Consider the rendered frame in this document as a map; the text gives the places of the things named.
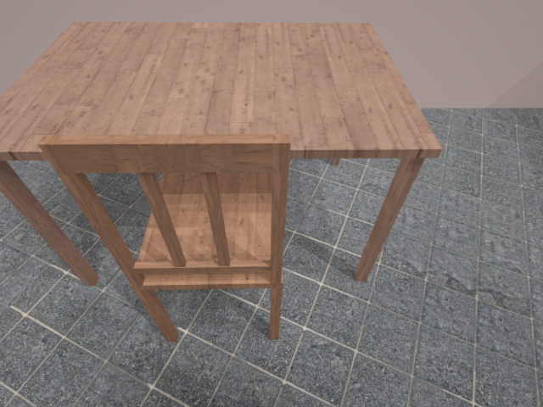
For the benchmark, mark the table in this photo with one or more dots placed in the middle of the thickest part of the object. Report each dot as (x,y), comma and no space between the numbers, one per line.
(332,86)

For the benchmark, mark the chair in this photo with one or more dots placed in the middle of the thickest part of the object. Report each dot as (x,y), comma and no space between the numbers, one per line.
(206,230)

